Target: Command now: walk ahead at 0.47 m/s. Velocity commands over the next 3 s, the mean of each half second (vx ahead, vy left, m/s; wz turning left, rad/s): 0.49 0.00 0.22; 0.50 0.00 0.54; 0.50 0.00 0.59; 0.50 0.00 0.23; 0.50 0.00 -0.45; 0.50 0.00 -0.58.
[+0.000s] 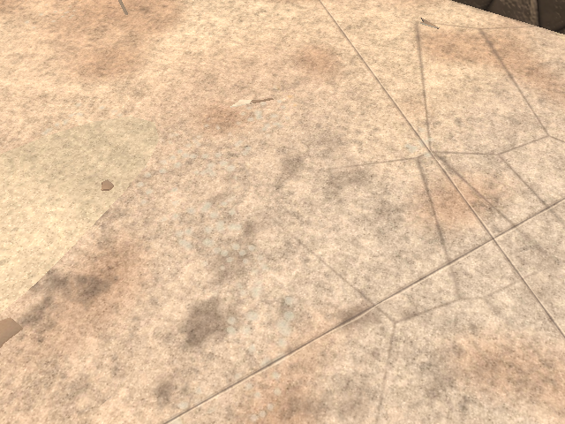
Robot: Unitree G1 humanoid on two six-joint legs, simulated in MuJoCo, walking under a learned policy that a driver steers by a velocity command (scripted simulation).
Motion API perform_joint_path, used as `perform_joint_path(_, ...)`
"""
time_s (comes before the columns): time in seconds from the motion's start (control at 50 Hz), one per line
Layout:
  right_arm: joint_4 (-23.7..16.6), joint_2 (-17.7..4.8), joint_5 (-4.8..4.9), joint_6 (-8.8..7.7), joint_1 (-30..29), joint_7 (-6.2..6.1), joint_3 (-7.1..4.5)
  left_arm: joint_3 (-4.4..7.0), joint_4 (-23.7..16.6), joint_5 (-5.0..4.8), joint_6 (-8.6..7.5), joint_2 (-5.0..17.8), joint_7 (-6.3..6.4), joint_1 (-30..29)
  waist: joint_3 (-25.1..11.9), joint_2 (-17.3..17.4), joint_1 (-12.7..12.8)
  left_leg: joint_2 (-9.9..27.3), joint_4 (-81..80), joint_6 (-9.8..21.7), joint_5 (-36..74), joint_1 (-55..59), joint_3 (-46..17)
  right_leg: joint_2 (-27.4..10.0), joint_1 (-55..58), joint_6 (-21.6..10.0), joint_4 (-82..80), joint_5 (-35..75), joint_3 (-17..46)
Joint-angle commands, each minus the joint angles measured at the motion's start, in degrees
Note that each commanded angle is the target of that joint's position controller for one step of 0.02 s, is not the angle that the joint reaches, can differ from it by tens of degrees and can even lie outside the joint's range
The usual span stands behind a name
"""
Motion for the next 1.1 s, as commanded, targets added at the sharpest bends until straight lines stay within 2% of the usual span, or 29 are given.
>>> perform_joint_path(0.02, -4.8, -4.9, -0.55, -0.94, -1.5, 0.38, -1.43, 1.82, -1.6, 0.65, -0.89, 6.3, 0.21, 3.0, -2.8, -7.5, 1.3, 5.4, 0.7, 0.2, 7.1, -15.5, -2.6, -14.5, 13.3, -10.1, -18.4, -0.3, 19.9)
perform_joint_path(0.06, -4.6, -3.5, -0.88, 0.08, -1.5, 0.34, -1.13, 1.98, -0.6, 0.01, -1.73, 6.7, 0.28, 3.0, -1.5, -6.5, 0.2, 5.5, -2.0, -1.1, 9.0, -15.3, -1.8, -14.0, 10.4, -10.9, -20.4, 4.7, 16.0)
perform_joint_path(0.12, -6.6, -2.9, -1.59, 0.33, -7.5, 0.08, -0.84, 2.22, 1.2, -0.09, -1.99, 7.7, 0.70, 4.6, 1.4, -4.5, 1.3, 5.6, -11.5, -2.8, 16.6, -18.8, -1.5, -13.2, 10.0, -11.0, -22.1, 8.8, 11.9)
perform_joint_path(0.2, -8.1, -1.3, -0.77, -0.44, -14.7, 1.29, 0.05, 2.51, 3.1, -0.06, -1.69, 9.4, 1.30, 6.9, 2.5, -4.2, 4.4, 3.4, -25.4, -2.0, 28.2, -15.6, 1.0, -12.2, 11.3, -8.4, -22.8, 10.7, 4.7)
perform_joint_path(0.3, -11.6, -1.6, -0.10, -0.64, -21.5, 3.08, 0.09, 2.85, 6.3, -0.45, -0.50, 10.2, 1.53, 11.0, 4.1, -3.2, 6.5, 1.3, -32.4, 0.9, 25.7, -18.9, 0.5, -15.9, 22.2, -7.0, -19.9, 13.7, 1.5)
perform_joint_path(0.36, -12.7, -3.0, -0.57, -0.53, -19.8, 3.91, -0.59, 3.26, 6.4, -0.44, 0.68, 11.5, 2.14, 10.1, 1.0, -5.3, 4.4, -2.2, -33.4, 3.6, 17.5, -14.0, 4.1, -16.5, 27.0, -4.9, -12.1, 35.1, -1.0)
perform_joint_path(0.38, -12.2, -4.6, -0.70, -0.28, -15.9, 3.78, -1.47, 3.47, 6.1, -0.31, 1.15, 12.3, 2.50, 9.6, -2.4, -6.5, 2.1, -4.4, -32.9, 4.8, 14.7, -8.5, 5.9, -15.9, 27.8, -4.0, -5.7, 46.3, -2.1)
perform_joint_path(0.4, -10.4, -7.0, -0.67, -0.06, -7.9, 3.39, -2.95, 3.38, 5.6, -0.22, 1.79, 12.5, 2.99, 8.6, -7.2, -6.2, -2.4, -7.0, -34.8, 6.4, 15.6, 2.3, 7.4, -14.1, 25.3, -2.4, 5.5, 52.6, -4.5)
perform_joint_path(0.42, -8.7, -10.6, -0.48, 0.37, 1.4, 2.57, -4.54, 2.78, 4.4, 0.44, 1.73, 11.6, 3.68, 9.1, -12.9, -3.4, -6.4, -2.8, -34.3, 9.2, 17.8, 20.0, -0.3, -12.4, 12.9, -0.3, 20.9, 42.3, -5.3)
perform_joint_path(0.44, -8.7, -16.7, -0.39, 0.34, 4.3, 2.29, -5.81, 0.18, 1.9, 1.71, 0.27, 4.0, 2.68, 15.9, -20.4, 11.3, -2.0, 12.5, -36.5, 20.3, 8.2, 43.1, -31.5, -1.3, -13.8, 4.0, 44.0, -3.0, -3.5)
perform_joint_path(0.46, -9.1, -11.7, -0.22, 0.24, 6.2, 2.15, -4.48, 0.39, 2.4, 0.92, -1.88, 7.0, 1.71, 12.4, -26.2, 7.7, -4.8, 15.8, -45.5, 21.9, 2.6, 47.7, -46.7, 1.4, -21.8, 3.6, 50.9, -21.4, 7.9)
perform_joint_path(0.48, -8.9, -9.6, -0.82, 0.21, 4.0, 1.96, -3.70, 1.29, 0.2, -1.56, -3.06, 10.0, 0.99, 6.3, -17.8, 5.2, -5.5, 14.1, -47.2, 18.5, 3.7, 42.2, -37.9, -1.8, -26.4, 2.8, 51.7, -17.1, 9.4)
perform_joint_path(0.5, -9.4, -8.9, -0.78, 0.17, 0.3, 1.78, -3.54, 0.83, -1.0, -1.58, -3.78, 9.4, 1.05, 3.3, -11.6, 0.3, -3.7, 11.9, -47.8, 16.9, 8.8, 33.2, -30.9, -4.3, -25.9, 2.3, 47.6, -12.5, 8.4)
perform_joint_path(0.52, -10.0, -7.8, -0.89, 0.25, -3.0, 1.69, -3.19, 0.97, -1.2, -0.30, -3.94, 9.1, 1.47, 1.9, -7.2, -2.9, -1.5, 9.7, -48.8, 16.0, 15.2, 24.8, -25.8, -6.1, -23.6, 2.7, 42.5, -9.9, 7.7)
perform_joint_path(0.54, -10.9, -6.7, -1.53, 0.16, -5.0, 1.51, -2.75, 1.34, -1.3, 0.40, -3.43, 9.4, 1.71, 2.7, -5.8, -1.4, 0.7, 8.1, -50.1, 15.6, 20.5, 18.9, -22.6, -7.5, -19.5, 3.1, 39.5, -7.9, 7.9)
perform_joint_path(0.62, -10.4, -7.2, -1.12, -0.05, -5.8, 0.49, -2.99, 0.83, -1.4, 1.29, -1.20, 6.9, 2.16, 3.4, -3.6, 0.8, 2.8, 5.0, -53.0, 16.2, 27.7, 8.2, -16.1, -7.5, -15.4, 6.9, 30.5, -4.1, 5.8)
perform_joint_path(0.72, -8.4, -8.9, -0.43, 0.91, -1.9, -0.84, -3.54, -0.28, -3.9, 0.75, -1.66, 4.4, 1.68, -8.4, -1.9, 2.3, -1.8, 0.9, -51.6, 11.7, 19.5, 4.3, -12.5, -3.4, -9.7, 8.1, 8.5, 14.5, 4.9)
perform_joint_path(0.76, -7.6, -9.3, -0.16, 1.29, 0.1, -0.98, -3.70, 0.02, -4.6, 0.00, -2.10, 5.3, 1.19, -11.0, -2.0, 3.0, -2.8, 2.1, -50.2, 11.2, 16.3, 6.1, -15.3, -2.3, -8.0, 7.8, 4.6, 15.9, 5.8)
perform_joint_path(0.82, -7.1, -8.6, -0.01, 1.80, 0.7, -1.21, -3.62, 1.15, -4.8, -0.39, -2.71, 7.7, 0.66, -11.0, -2.3, 4.3, -1.7, 4.2, -45.3, 9.8, 13.3, 11.4, -21.0, -2.1, -6.2, 6.0, 0.4, 11.2, 8.0)
perform_joint_path(0.86, -7.4, -7.8, -0.26, 2.18, -0.6, -1.18, -3.54, 2.10, -3.7, -0.52, -3.16, 8.9, 0.76, -6.2, -3.1, 5.6, 1.3, 3.8, -40.8, 8.3, 14.3, 11.9, -22.7, -2.0, 0.2, 3.7, -2.1, 7.5, 6.9)
perform_joint_path(0.88, -7.7, -5.6, -0.51, 2.12, -0.5, -1.02, -2.80, 2.94, -2.7, -0.02, -3.41, 10.3, 1.14, -1.0, -6.5, 4.8, 3.9, 1.1, -34.2, 6.5, 15.2, 10.0, -20.8, -4.0, 9.0, 1.6, -3.2, 6.7, 7.6)
perform_joint_path(0.9, -8.6, -1.7, -1.40, 1.93, 0.6, -0.77, -1.40, 3.79, -2.2, 0.82, -3.47, 13.3, 1.66, 7.0, -14.3, -2.4, 6.7, -2.8, -18.2, 4.4, 6.6, 3.6, -15.6, -14.0, 23.0, -2.0, -2.8, 2.5, 17.1)
perform_joint_path(0.92, -10.6, 0.6, 0.34, 1.35, 8.2, -0.71, -0.50, 4.90, -0.1, 1.32, -2.57, 17.8, 1.37, 11.0, -19.5, -21.3, 3.1, -9.8, -0.4, 0.9, -14.0, -16.4, -8.0, -25.9, 38.2, -11.4, -8.5, -10.8, 44.3)
perform_joint_path(0.94, -9.0, -5.7, 0.99, 1.37, 7.4, -1.02, -1.63, 3.98, -0.7, 0.04, -2.33, 12.3, 1.01, 9.8, -15.4, -15.2, 4.5, -4.8, 7.1, -0.1, -11.3, -23.4, -9.1, -26.2, 35.7, -10.9, -11.2, -22.8, 48.3)
perform_joint_path(0.96, -9.5, -8.6, 0.51, 1.74, 1.0, -1.04, -2.56, 3.04, -1.2, -0.07, -2.04, 8.9, 1.26, 7.7, -8.7, -9.8, 6.2, -2.9, 8.9, -0.5, -5.6, -24.6, -8.1, -23.4, 29.6, -8.3, -11.7, -20.5, 38.4)
perform_joint_path(0.98, -10.0, -8.1, -0.19, 2.04, -1.9, -1.13, -2.65, 2.51, -1.4, 0.46, -1.75, 7.8, 1.30, 5.1, -5.2, -6.3, 5.4, -1.2, 7.9, -0.9, -1.5, -22.8, -6.6, -20.7, 23.5, -6.8, -12.2, -12.1, 30.6)
perform_joint_path(1.0, -10.8, -7.4, -0.68, 2.06, -3.9, -0.93, -2.79, 2.11, -0.9, 0.63, -1.54, 6.5, 1.38, 3.5, -2.5, -6.3, 4.6, 0.2, 5.5, -1.1, 1.2, -21.9, -6.5, -18.5, 19.2, -6.5, -13.3, -5.6, 25.1)
perform_joint_path(1.04, -11.2, -5.2, 0.01, 2.52, -3.5, -0.25, -2.68, 1.85, -0.1, 0.82, -1.81, 5.6, 1.63, 2.7, -1.3, -8.9, 3.1, 2.1, 2.8, -1.3, 3.8, -18.3, -5.2, -15.9, 14.8, -5.8, -15.9, 0.8, 17.5)
perform_joint_path(1.1, -12.3, -2.8, -0.25, 3.16, -5.6, 0.04, -2.10, 2.49, 1.7, 0.35, -2.32, 7.1, 1.62, 3.4, -0.3, -7.4, 2.9, 2.9, -1.4, -2.0, 6.4, -20.0, -4.1, -16.4, 13.9, -7.3, -18.4, 7.6, 11.5)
